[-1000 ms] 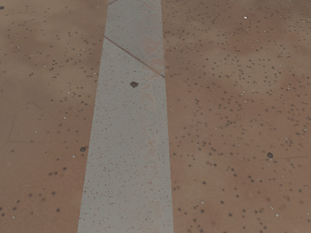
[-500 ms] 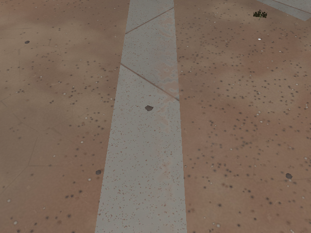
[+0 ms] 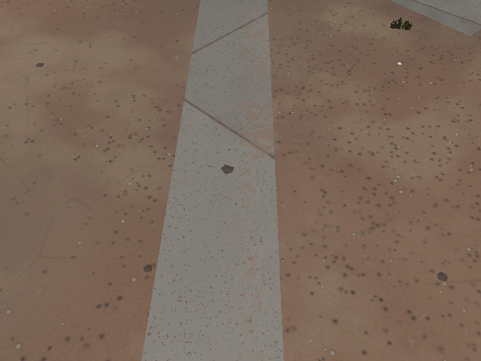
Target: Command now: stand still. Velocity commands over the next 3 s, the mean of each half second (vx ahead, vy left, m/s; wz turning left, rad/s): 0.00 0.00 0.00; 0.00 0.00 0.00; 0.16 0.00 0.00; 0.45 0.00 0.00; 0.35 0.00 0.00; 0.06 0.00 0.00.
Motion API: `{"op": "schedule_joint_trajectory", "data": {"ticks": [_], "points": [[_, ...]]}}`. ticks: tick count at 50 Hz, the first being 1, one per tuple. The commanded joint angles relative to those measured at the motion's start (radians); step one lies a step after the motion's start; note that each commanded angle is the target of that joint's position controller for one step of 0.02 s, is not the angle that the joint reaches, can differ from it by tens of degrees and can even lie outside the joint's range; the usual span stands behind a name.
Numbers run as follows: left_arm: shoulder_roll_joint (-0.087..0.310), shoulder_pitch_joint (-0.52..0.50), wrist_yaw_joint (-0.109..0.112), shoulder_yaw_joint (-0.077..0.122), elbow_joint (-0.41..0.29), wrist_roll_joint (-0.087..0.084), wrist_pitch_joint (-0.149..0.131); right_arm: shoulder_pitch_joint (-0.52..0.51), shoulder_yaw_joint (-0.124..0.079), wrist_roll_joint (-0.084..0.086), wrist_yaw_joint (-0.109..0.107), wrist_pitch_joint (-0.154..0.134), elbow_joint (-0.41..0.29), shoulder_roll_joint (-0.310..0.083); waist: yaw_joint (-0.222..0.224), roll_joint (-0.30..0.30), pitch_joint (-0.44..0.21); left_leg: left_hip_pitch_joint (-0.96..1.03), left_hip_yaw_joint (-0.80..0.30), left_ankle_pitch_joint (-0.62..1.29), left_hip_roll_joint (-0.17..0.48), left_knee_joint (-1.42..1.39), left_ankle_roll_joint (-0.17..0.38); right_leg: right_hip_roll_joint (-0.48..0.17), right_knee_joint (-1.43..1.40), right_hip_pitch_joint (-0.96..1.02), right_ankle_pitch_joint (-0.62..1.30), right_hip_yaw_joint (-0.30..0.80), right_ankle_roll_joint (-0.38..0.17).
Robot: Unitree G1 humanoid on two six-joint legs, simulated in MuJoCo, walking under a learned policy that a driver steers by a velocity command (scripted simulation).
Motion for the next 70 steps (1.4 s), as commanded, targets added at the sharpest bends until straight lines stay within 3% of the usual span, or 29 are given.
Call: {"op": "schedule_joint_trajectory", "data": {"ticks": [1,23,58,59,60,61,63,64,65,67,68,70], "points": [[0.110,0.010,0.004,0.020,-0.027,-0.001,-0.009,0.006,-0.015,0.000,-0.003,-0.006,-0.010,-0.112,-0.001,-0.002,-0.014,0.050,-0.039,0.157,0.037,-0.053,0.038,-0.058,-0.103,-0.062,0.105,0.063,-0.022],[0.091,0.079,0.006,0.013,0.051,-0.005,-0.006,0.043,0.008,-0.001,-0.008,-0.011,0.061,-0.092,0.002,-0.001,0.004,0.029,-0.017,0.142,0.033,-0.063,0.028,-0.048,-0.116,-0.059,0.106,0.064,-0.030],[0.048,0.148,0.011,0.018,0.099,-0.009,-0.003,0.130,0.019,0.003,-0.015,-0.014,0.064,-0.062,0.004,-0.001,0.025,0.012,-0.006,0.131,0.031,-0.062,0.023,-0.042,-0.112,-0.057,0.125,0.065,-0.034],[0.037,0.165,0.012,0.016,0.109,-0.008,-0.002,0.150,0.022,0.003,-0.015,-0.014,0.074,-0.046,0.004,-0.006,0.000,0.024,0.010,0.051,0.018,-0.059,0.023,-0.036,-0.125,-0.048,0.012,0.063,-0.035],[0.050,0.167,0.016,0.022,0.112,-0.013,0.001,0.153,0.022,0.007,-0.017,-0.013,0.075,-0.043,0.006,-0.022,0.015,0.001,0.039,-0.069,-0.009,-0.025,0.027,-0.033,-0.139,-0.060,-0.156,0.074,-0.047],[0.082,0.166,0.020,0.033,0.108,-0.021,0.003,0.149,0.018,0.011,-0.017,-0.016,0.069,-0.048,0.010,-0.056,0.041,-0.052,0.073,-0.209,-0.038,0.035,0.034,-0.055,-0.160,-0.078,-0.338,0.117,-0.075],[0.136,0.218,0.025,0.053,0.107,-0.031,-0.004,0.096,0.021,0.010,-0.008,-0.042,0.030,-0.038,0.039,-0.143,0.101,-0.223,0.100,-0.255,-0.039,0.195,0.047,-0.213,-0.272,-0.059,-0.584,0.334,-0.162],[0.166,0.231,0.027,0.066,0.107,-0.032,-0.012,0.071,0.025,0.010,0.002,-0.062,0.011,-0.027,0.046,-0.176,0.128,-0.259,0.086,-0.210,0.002,0.290,0.054,-0.307,-0.326,-0.075,-0.598,0.452,-0.213],[0.163,0.225,0.028,0.070,0.099,-0.026,-0.020,0.056,0.022,0.014,0.012,-0.079,-0.001,-0.033,0.042,-0.168,0.150,-0.311,0.064,-0.218,0.038,0.370,0.063,-0.354,-0.351,-0.070,-0.557,0.502,-0.241],[0.142,0.199,0.024,0.072,0.077,-0.027,-0.034,0.048,0.015,0.028,0.030,-0.103,-0.019,-0.045,0.021,-0.126,0.152,-0.382,0.034,-0.283,0.084,0.401,0.084,-0.362,-0.341,-0.016,-0.435,0.474,-0.228],[0.138,0.172,0.022,0.073,0.062,-0.036,-0.037,0.054,0.013,0.033,0.036,-0.113,-0.023,-0.046,0.006,-0.109,0.140,-0.345,0.040,-0.267,0.090,0.320,0.092,-0.332,-0.330,-0.012,-0.369,0.411,-0.198],[0.149,0.116,0.016,0.077,0.039,-0.052,-0.033,0.124,0.008,0.030,0.042,-0.125,0.008,-0.030,-0.044,-0.090,0.098,-0.101,0.122,-0.113,0.035,0.096,0.087,-0.227,-0.267,-0.111,-0.261,0.242,-0.150]]}}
